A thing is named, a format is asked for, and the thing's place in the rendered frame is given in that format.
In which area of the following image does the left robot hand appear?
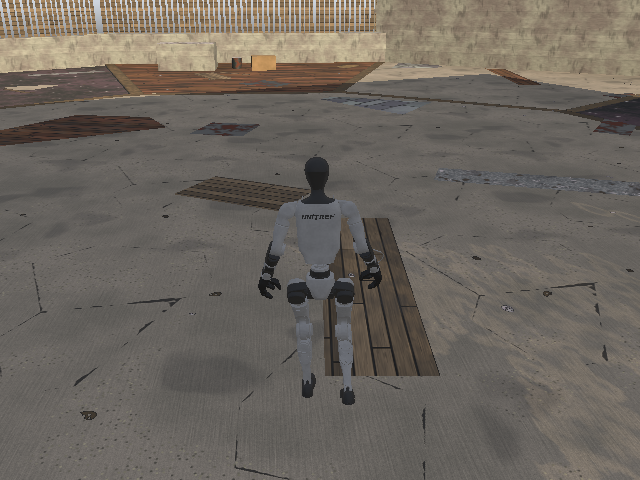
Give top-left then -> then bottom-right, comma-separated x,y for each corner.
258,277 -> 281,299

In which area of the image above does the robot left foot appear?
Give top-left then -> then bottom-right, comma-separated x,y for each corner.
302,373 -> 316,398

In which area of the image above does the right robot hand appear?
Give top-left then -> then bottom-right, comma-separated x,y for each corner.
359,268 -> 382,289

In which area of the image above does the right robot shin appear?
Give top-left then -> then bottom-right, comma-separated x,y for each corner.
338,323 -> 353,392

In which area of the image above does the robot right upper arm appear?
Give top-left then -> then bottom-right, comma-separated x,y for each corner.
338,200 -> 369,254

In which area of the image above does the left robot forearm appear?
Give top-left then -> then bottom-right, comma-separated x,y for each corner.
261,241 -> 280,280

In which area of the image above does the right robot forearm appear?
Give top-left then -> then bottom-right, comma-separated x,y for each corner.
359,238 -> 380,273

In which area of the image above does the robot left upper arm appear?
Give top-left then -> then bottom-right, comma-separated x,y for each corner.
269,201 -> 297,257

